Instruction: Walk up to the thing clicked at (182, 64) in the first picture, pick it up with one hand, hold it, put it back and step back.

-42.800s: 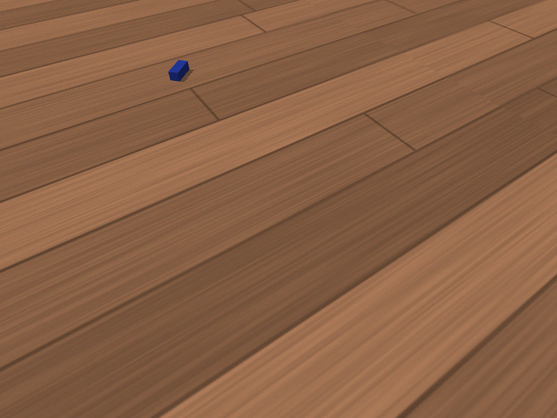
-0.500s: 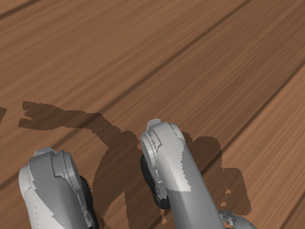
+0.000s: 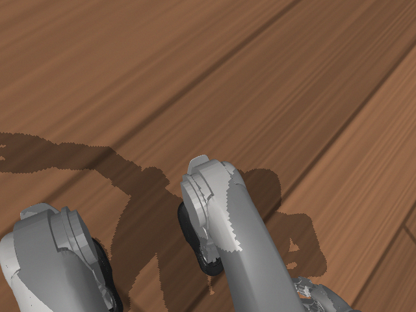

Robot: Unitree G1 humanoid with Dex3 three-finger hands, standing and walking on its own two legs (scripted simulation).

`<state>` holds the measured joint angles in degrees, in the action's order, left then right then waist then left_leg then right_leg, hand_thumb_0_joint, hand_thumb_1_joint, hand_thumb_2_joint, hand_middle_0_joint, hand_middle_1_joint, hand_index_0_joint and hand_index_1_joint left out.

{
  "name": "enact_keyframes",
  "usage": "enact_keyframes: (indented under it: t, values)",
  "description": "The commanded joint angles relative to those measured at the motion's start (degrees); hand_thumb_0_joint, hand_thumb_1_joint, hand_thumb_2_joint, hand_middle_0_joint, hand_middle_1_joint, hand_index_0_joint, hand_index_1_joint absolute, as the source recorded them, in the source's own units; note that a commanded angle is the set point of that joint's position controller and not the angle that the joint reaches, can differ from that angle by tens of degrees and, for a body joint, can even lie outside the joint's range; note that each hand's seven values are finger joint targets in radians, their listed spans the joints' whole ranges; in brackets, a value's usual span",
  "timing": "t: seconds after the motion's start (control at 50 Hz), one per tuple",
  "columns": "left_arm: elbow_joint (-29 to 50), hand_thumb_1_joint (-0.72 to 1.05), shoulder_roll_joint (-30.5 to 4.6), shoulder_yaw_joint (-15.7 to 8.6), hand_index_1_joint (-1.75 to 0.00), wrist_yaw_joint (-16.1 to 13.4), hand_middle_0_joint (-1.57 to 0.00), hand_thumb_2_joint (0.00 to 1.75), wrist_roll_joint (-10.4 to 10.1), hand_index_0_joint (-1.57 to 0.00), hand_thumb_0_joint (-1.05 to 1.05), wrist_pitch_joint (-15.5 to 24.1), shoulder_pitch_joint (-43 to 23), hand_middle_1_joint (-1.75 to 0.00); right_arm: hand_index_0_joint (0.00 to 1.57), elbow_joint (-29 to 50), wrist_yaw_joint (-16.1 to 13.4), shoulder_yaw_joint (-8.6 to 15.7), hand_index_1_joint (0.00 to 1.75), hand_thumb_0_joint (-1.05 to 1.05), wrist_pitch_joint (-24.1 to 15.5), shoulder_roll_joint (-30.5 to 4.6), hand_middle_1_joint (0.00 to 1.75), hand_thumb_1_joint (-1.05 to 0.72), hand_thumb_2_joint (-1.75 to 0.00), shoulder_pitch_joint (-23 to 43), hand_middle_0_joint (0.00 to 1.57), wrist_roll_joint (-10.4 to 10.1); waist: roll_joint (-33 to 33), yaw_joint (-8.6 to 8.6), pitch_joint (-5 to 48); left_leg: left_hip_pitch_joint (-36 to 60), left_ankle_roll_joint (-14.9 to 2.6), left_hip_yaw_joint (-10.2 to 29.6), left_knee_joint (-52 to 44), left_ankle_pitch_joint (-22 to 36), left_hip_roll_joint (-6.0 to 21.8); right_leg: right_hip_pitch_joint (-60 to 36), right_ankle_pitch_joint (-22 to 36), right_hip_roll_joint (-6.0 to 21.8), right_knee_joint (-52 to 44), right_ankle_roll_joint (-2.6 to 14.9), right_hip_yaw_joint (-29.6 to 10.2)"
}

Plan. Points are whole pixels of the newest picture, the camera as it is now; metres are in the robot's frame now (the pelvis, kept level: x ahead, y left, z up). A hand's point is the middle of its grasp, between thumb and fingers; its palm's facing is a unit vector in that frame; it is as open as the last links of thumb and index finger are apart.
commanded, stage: rest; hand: left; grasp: from above
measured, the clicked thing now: out of the picture +0.41 +0.44 -0.29
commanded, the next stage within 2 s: open in 0.76 s
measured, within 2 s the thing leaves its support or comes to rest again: rests again in 1.72 s
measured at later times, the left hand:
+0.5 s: hand out of the picture +0.45 +0.34 -0.21, palm faces -0.02 -0.45 -0.89, open 5.5 cm
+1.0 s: hand out of the picture +0.45 +0.33 -0.23, palm faces -0.01 -0.46 -0.89, open 6.6 cm
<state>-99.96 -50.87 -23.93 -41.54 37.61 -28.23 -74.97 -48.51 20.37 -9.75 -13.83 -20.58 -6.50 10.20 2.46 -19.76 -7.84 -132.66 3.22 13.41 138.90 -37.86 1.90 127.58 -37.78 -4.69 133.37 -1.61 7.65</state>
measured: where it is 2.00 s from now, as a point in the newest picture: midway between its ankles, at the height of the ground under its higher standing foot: (157, 271)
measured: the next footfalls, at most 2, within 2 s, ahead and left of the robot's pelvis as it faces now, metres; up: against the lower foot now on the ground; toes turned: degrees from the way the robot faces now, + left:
none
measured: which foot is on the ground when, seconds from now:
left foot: down 0.00-1.00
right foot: down 0.00-1.00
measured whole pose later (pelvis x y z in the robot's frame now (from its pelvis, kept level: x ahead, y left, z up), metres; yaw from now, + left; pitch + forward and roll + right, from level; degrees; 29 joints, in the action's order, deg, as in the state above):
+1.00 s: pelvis +0.00 +0.01 +0.00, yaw -3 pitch +28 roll -14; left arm -100.4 -57.5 -22.4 -46.0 29.2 -26.3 -74.7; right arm -43.4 23.5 -17.6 -16.1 -22.7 -6.5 10.0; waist 6.3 -23.4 -13.2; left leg -131.1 2.8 17.1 140.7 -39.4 2.0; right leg 124.2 -38.1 -5.6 131.8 -2.7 10.6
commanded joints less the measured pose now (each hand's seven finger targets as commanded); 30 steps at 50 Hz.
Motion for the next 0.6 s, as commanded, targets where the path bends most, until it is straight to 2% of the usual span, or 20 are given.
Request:
enact_keyframes:
  t: [0.0,0.04,0.1,0.12,0.14,0.2,0.26,0.38,0.46,0.52,0.58]
  values:
    - [6.24,0.64,-13.92,1.80,-0.22,-3.70,-1.08,0.30,-0.75,-1.07,0.00,0.48,-17.89,-0.20,0.20,-2.54,0.14,2.97,0.30,0.00,-0.20,-16.56,0.30,-0.92,-0.90,-16.14,0.20,0.40,-21.24,-3.21,41.43,26.21,-4.32,-7.08,-11.08,7.45,1.58,-25.18,12.43,-0.74,-16.33,1.13,4.58]
    - [4.85,0.66,-12.83,2.00,-0.22,-3.88,-1.10,0.31,-2.36,-1.08,0.00,0.99,-17.20,-0.19,0.20,-2.41,0.38,2.25,0.30,0.00,-0.39,-16.83,0.30,-0.92,-0.90,-16.17,0.20,0.60,-20.77,-4.12,40.35,25.71,-4.24,-6.75,-10.73,8.18,1.62,-25.63,13.65,-0.82,-16.01,1.08,4.71]
    - [4.25,0.65,-12.62,3.36,-0.25,-3.37,-1.08,0.31,-3.61,-1.07,0.00,0.78,-17.38,-0.23,0.20,-2.37,0.50,1.77,0.30,0.00,-0.63,-17.83,0.30,-0.92,-0.90,-15.36,0.20,0.51,-20.27,-4.61,39.27,25.95,-4.13,-6.04,-11.17,7.92,1.57,-24.82,13.44,-0.75,-15.68,0.94,5.70]
    - [3.84,0.63,-13.15,3.11,-0.24,-3.51,-1.06,0.29,-3.69,-1.05,0.00,0.84,-17.41,-0.22,0.20,-2.33,0.54,1.52,0.30,0.00,-0.65,-18.11,0.30,-0.92,-0.90,-15.53,0.20,0.23,-20.97,-4.35,39.49,27.23,-3.92,-5.50,-11.43,8.17,1.77,-23.97,13.59,-0.80,-15.48,1.15,6.01]
    - [3.14,0.62,-13.11,3.60,-0.23,-3.49,-1.04,0.25,-3.46,-1.04,0.00,0.74,-16.81,-0.22,0.20,-1.34,0.66,1.00,0.30,0.00,-0.60,-18.06,0.30,-0.92,-0.90,-15.39,0.20,0.27,-21.05,-4.79,39.00,27.90,-3.85,-5.27,-11.52,8.48,1.76,-23.75,14.04,-0.87,-15.26,1.20,6.20]
    - [3.30,0.64,-14.32,4.23,-0.25,-3.98,-1.04,0.25,-2.67,-1.05,0.00,1.04,-16.10,-0.25,0.20,-1.09,0.83,0.60,0.30,0.00,-0.51,-18.51,0.30,-0.92,-0.90,-14.75,0.20,0.15,-22.44,-4.56,37.63,28.17,-3.67,-4.71,-12.38,7.67,1.86,-23.59,13.59,-0.83,-14.87,1.49,6.49]
    - [4.06,0.62,-15.91,3.63,-0.23,-4.57,-1.04,0.25,-2.25,-1.04,0.00,1.04,-15.96,-0.23,0.20,-0.52,1.11,0.37,0.30,0.00,-0.58,-19.11,0.30,-0.92,-0.90,-14.26,0.20,-0.01,-23.96,-4.34,37.65,29.23,-3.67,-4.48,-12.42,8.69,1.96,-23.28,14.75,-0.85,-14.64,1.60,6.89]
    - [5.44,0.61,-17.22,2.93,-0.25,-5.83,-1.04,0.27,-3.62,-1.04,0.00,1.23,-15.51,-0.24,0.20,-0.02,1.64,-0.29,0.30,0.00,-1.06,-19.33,0.30,-0.93,-0.91,-13.78,0.20,0.28,-24.65,-4.93,36.54,28.97,-3.91,-4.78,-11.65,8.46,1.95,-24.49,15.25,-0.84,-15.11,1.13,6.99]
    - [5.98,0.57,-16.24,3.38,-0.23,-6.08,-1.02,0.28,-4.58,-1.01,0.00,1.24,-15.46,-0.22,0.20,0.65,2.17,-1.00,0.30,0.00,-1.18,-19.71,0.30,-0.92,-0.91,-13.98,0.20,0.27,-25.57,-5.86,36.16,30.42,-3.50,-4.00,-11.61,8.40,2.26,-23.82,15.46,-0.98,-14.74,1.25,7.44]
    - [5.69,0.60,-16.76,3.44,-0.25,-6.31,-1.05,0.31,-4.35,-1.03,0.00,1.36,-14.80,-0.23,0.20,1.19,2.50,-1.43,0.30,0.00,-1.03,-19.81,0.30,-0.92,-0.91,-14.38,0.20,0.03,-25.60,-5.86,36.68,30.81,-3.45,-3.68,-11.45,9.47,2.39,-24.24,16.35,-1.08,-14.86,1.27,7.63]
    - [5.44,0.61,-17.03,3.26,-0.24,-6.69,-1.05,0.29,-5.03,-1.04,0.00,1.45,-15.10,-0.22,0.20,1.14,2.72,-1.63,0.30,0.00,-0.96,-20.55,0.30,-0.93,-0.91,-14.55,0.20,0.06,-25.41,-6.23,35.91,30.22,-3.34,-3.31,-11.56,8.83,2.53,-24.26,15.96,-1.11,-14.73,1.34,7.79]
